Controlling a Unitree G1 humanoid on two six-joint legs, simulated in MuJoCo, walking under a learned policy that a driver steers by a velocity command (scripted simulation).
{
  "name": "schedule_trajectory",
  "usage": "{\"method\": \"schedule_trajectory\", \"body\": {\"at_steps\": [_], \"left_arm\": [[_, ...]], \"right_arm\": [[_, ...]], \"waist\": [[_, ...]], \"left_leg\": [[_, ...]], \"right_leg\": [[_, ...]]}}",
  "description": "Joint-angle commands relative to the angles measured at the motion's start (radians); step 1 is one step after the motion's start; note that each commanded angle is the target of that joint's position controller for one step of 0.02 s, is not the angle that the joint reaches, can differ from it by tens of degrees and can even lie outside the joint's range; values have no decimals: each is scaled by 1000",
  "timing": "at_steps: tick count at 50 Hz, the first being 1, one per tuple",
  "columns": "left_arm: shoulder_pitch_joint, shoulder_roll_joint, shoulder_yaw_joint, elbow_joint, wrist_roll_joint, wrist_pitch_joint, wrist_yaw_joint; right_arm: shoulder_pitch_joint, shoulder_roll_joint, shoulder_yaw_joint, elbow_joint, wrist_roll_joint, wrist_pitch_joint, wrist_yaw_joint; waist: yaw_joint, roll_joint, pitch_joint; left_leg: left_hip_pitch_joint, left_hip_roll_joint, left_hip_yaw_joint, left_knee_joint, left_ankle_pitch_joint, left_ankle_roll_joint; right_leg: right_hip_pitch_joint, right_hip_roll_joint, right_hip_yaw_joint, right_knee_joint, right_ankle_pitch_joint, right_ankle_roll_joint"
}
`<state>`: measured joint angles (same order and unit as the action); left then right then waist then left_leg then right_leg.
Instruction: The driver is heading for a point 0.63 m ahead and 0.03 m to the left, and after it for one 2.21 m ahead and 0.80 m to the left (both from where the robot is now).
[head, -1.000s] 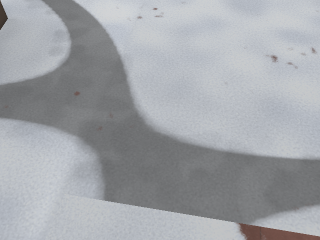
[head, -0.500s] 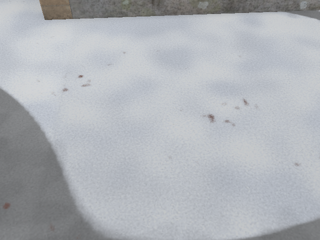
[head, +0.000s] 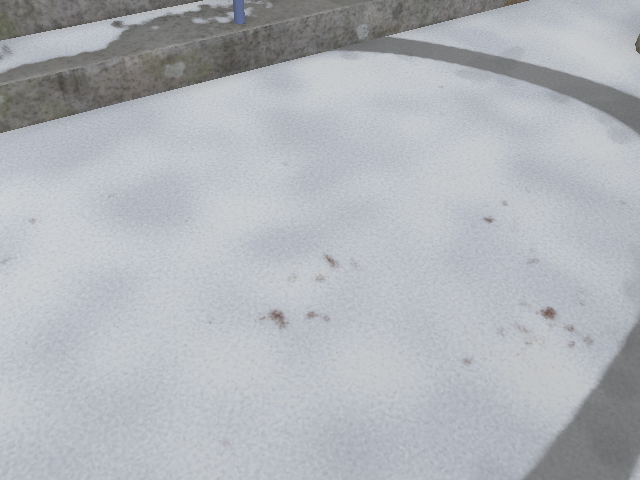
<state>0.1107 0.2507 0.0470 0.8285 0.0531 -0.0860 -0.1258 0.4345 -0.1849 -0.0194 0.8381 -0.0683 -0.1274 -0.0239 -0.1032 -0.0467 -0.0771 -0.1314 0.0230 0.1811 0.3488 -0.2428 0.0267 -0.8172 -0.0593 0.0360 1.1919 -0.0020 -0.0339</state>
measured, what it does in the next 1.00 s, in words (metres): walks ahead: right foot, then left foot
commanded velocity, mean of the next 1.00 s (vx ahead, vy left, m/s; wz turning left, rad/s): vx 0.45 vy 0.00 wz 0.08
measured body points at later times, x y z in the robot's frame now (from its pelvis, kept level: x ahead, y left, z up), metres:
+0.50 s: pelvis +0.25 -0.05 +0.00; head +0.27 -0.06 +0.45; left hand +0.34 +0.20 -0.12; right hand +0.37 -0.34 -0.11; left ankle +0.32 +0.12 -0.65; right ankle +0.26 -0.14 -0.74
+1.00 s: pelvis +0.50 +0.03 -0.01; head +0.56 +0.06 +0.44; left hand +0.63 +0.32 -0.12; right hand +0.66 -0.22 -0.11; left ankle +0.56 +0.10 -0.74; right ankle +0.50 -0.14 -0.64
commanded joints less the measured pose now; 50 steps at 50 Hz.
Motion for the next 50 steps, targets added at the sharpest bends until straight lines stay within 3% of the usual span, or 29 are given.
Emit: {"method": "schedule_trajectory", "body": {"at_steps": [1,2,3,5,7,10,11,12,13,14,15,16,17,18,19,20,23,27,32,36,38,40,41,42,43,44,46,47,50], "left_arm": [[-143,17,20,-153,-136,48,66],[-173,26,7,-181,-133,58,98],[-173,20,10,-199,-105,61,110],[-214,25,19,-228,-84,71,101],[-256,-25,2,-254,-102,69,73],[-265,-4,14,-269,-83,58,58],[-230,4,17,-260,-79,49,59],[-103,34,37,-224,-78,42,61],[92,109,69,-168,-67,33,75],[278,211,90,-128,-54,33,92],[316,238,88,-109,-56,25,91],[300,165,73,-102,-46,24,93],[214,133,63,-109,-55,21,91],[130,100,53,-114,-61,16,88],[73,63,43,-119,-57,8,87],[62,39,40,-113,-43,6,89],[80,63,48,-84,-45,-9,111],[154,96,55,-45,-42,-14,141],[190,140,63,-21,-53,-21,140],[202,150,71,0,-62,-4,142],[188,161,79,-1,-71,11,151],[153,173,80,-18,-73,32,168],[164,147,68,-44,-53,28,177],[253,18,23,-97,-18,1,163],[197,100,33,-85,-40,-28,146],[123,111,34,-113,-69,-37,141],[47,118,36,-130,-42,-31,158],[48,129,44,-146,-41,-14,164],[81,96,41,-156,-40,22,178]], "right_arm": [[-125,-171,-45,-56,87,15,-8],[-134,-178,-41,-48,96,24,-21],[-121,-184,-45,-38,90,30,-33],[-81,-184,-57,-21,97,42,-33],[2,-169,-54,25,106,56,-22],[0,-222,-71,40,105,73,-15],[15,-222,-69,47,103,78,-14],[-8,-232,-70,51,105,86,-14],[-34,-230,-65,42,103,78,-17],[-38,-180,-49,-12,77,60,-14],[42,-97,-20,-6,87,19,4],[-39,-166,-49,-19,118,-8,14],[-131,-168,-49,-50,126,-16,12],[-169,-163,-53,-50,102,-15,-1],[-171,-170,-62,-47,82,-1,-10],[-139,-150,-61,-38,85,17,-10],[-174,-103,-50,-50,79,47,-3],[-292,-103,-41,-73,76,57,5],[-406,-106,-41,-103,82,59,36],[-478,-108,-40,-151,82,68,63],[-455,-123,-49,-164,84,65,70],[-243,-192,-91,-112,71,58,71],[-91,-289,-124,-88,66,56,56],[-92,-390,-135,-99,63,50,54],[-15,-332,-122,-121,65,56,52],[-70,-288,-112,-131,63,59,45],[-201,-215,-93,-164,82,73,32],[-232,-194,-84,-178,73,77,26],[-257,-212,-91,-201,62,74,22]], "waist": [[71,80,182],[78,101,190],[88,121,180],[65,104,164],[36,87,174],[40,133,139],[60,164,80],[140,173,20],[231,149,-99],[263,-23,-244],[205,-223,-387],[231,-127,-320],[196,-74,-184],[143,13,-97],[108,4,-46],[83,-21,-32],[56,-17,19],[86,-8,57],[137,1,82],[164,-21,117],[146,-53,106],[39,-23,-8],[-11,79,-116],[79,364,-245],[-4,234,-407],[0,204,-321],[54,68,-146],[94,77,-118],[139,92,-89]], "left_leg": [[-108,237,-118,-213,189,135],[-137,222,-96,-225,233,115],[-112,223,-72,-231,283,106],[-19,240,-50,-220,271,105],[90,273,-54,-189,246,136],[208,284,-49,-62,582,126],[240,277,-46,9,735,121],[222,252,-16,164,858,102],[76,209,-5,385,814,79],[-316,107,-11,753,331,31],[-587,-54,-188,1043,-320,-2],[-686,-16,-309,1129,-284,7],[-702,32,-275,1096,-199,13],[-669,84,-246,1016,-111,2],[-618,116,-247,953,-53,-1],[-568,127,-250,932,-16,4],[-570,143,-253,843,37,-8],[-631,136,-269,636,231,-27],[-636,94,-248,422,336,-11],[-646,77,-198,336,198,30],[-550,33,-128,286,78,60],[-240,-85,-48,174,158,100],[79,31,-243,206,457,155],[439,317,-782,131,646,376],[516,323,-863,77,673,388],[452,293,-712,95,695,346],[157,217,-556,57,665,284],[36,194,-522,27,684,275],[-89,157,-471,11,781,260]], "right_leg": [[-60,-17,102,-113,47,7],[0,-6,97,-222,77,7],[45,-6,72,-308,100,0],[61,-2,24,-404,99,-5],[55,-16,-20,-485,37,-39],[147,36,-105,-572,-151,-75],[239,70,-128,-615,-213,-84],[415,112,-161,-686,-176,-105],[723,99,-124,-678,-78,-138],[1140,-158,252,-643,38,-231],[1311,-344,685,-816,-69,-380],[1228,-317,614,-850,-91,-340],[1061,-279,446,-854,-62,-296],[897,-228,328,-871,-4,-250],[763,-187,268,-908,-12,-221],[689,-163,235,-939,-32,-215],[558,-164,168,-1011,-56,-228],[581,-168,61,-1031,10,-201],[716,-190,-27,-1029,16,-152],[840,-223,-76,-963,55,-114],[859,-216,-117,-875,257,-87],[819,-137,-192,-549,590,-24],[578,-87,-206,-234,338,39],[130,130,-131,163,-559,117],[86,104,70,272,-610,97],[21,60,72,281,-540,79],[56,-9,45,154,-409,75],[131,-25,52,118,-394,73],[173,-3,41,0,-360,81]]}}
